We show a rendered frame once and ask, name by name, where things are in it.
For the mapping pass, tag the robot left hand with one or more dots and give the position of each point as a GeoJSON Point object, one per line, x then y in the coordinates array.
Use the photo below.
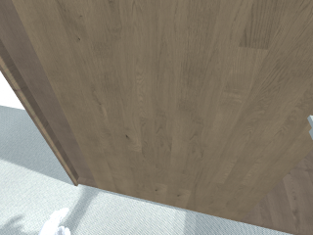
{"type": "Point", "coordinates": [51, 226]}

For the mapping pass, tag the wardrobe door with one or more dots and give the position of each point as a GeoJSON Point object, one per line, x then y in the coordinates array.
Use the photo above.
{"type": "Point", "coordinates": [201, 105]}
{"type": "Point", "coordinates": [16, 41]}

